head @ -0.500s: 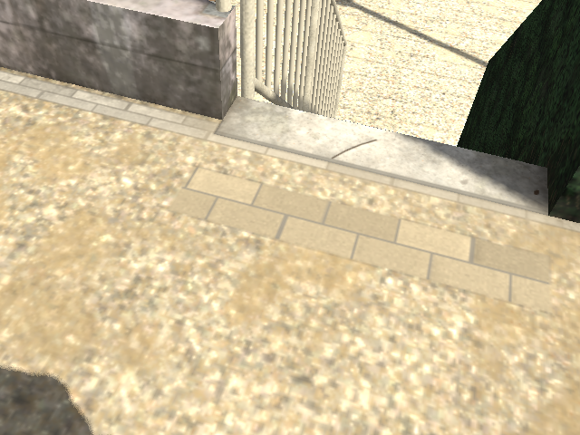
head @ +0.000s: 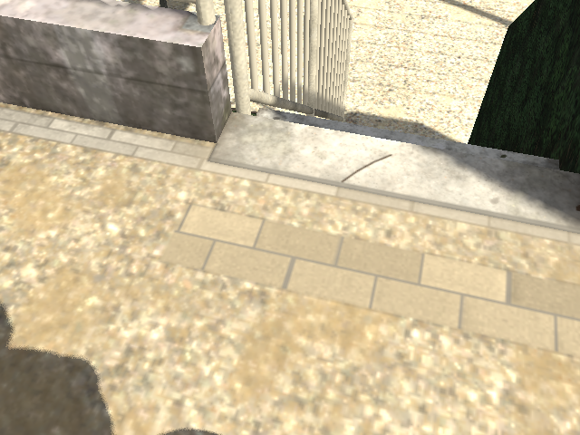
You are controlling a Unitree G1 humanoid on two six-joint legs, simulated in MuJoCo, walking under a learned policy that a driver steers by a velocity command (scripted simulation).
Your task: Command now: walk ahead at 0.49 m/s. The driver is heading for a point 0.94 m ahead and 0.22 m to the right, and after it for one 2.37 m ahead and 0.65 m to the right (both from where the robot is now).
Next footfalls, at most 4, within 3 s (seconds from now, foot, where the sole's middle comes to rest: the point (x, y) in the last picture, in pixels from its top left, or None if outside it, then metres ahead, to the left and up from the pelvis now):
0.52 left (252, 424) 0.46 0.11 -0.75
1.08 right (331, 313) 0.73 -0.08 -0.75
1.62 left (325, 199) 1.09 -0.09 -0.75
2.10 right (423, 199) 1.08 -0.37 -0.75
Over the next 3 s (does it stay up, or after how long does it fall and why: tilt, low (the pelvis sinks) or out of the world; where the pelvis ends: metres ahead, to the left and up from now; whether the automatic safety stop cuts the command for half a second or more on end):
stays up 1.27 -0.30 -0.04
